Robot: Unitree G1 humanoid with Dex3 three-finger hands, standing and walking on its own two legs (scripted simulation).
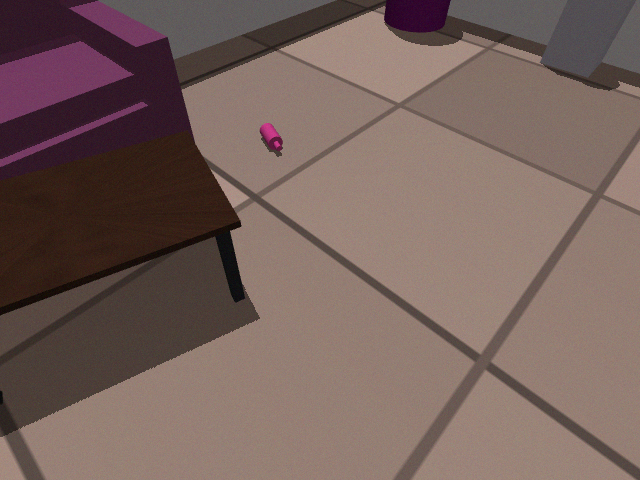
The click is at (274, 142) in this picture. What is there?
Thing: lying bottle
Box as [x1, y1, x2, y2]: [260, 123, 282, 150]
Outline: 263,124 260,128 260,132 269,147 272,149 280,150 280,146 282,143 281,138 271,124
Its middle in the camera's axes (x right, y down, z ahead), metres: -0.23 -0.54 +2.08
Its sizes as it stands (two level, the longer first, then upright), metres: 0.192 0.080 0.080
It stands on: the floor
